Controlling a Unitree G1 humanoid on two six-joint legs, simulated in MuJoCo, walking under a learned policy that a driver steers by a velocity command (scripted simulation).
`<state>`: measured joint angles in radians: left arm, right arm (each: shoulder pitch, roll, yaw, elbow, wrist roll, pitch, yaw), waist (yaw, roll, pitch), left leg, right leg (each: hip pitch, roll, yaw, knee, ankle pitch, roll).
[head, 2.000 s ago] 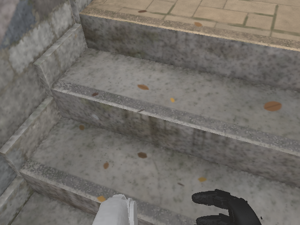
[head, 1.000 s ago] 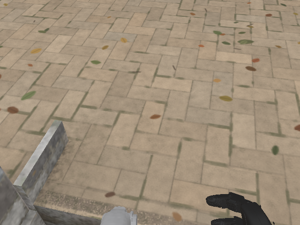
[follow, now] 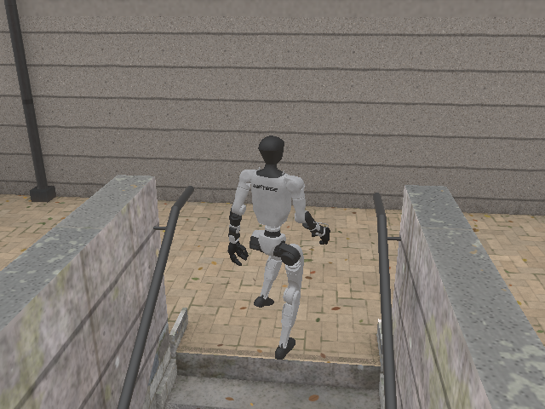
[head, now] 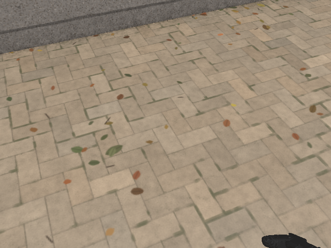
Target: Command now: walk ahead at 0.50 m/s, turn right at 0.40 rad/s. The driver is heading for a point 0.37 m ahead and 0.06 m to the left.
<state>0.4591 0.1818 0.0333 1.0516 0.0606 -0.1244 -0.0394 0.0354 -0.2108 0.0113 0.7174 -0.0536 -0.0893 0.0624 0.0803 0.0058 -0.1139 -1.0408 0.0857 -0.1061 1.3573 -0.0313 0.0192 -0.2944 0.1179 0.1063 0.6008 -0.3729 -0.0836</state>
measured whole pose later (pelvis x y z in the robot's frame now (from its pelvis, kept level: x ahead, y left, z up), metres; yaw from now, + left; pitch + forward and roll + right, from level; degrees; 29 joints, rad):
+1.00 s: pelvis +0.26 +0.05 +0.00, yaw -4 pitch +0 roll +1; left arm 0.12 0.18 0.07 0.83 -0.01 0.00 0.03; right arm 0.26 -0.19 -0.04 1.00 -0.01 0.00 -0.05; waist -0.04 -0.01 0.02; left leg -0.15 0.00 0.05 0.54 -0.40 0.01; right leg -0.39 0.00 -0.02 0.55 -0.16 -0.03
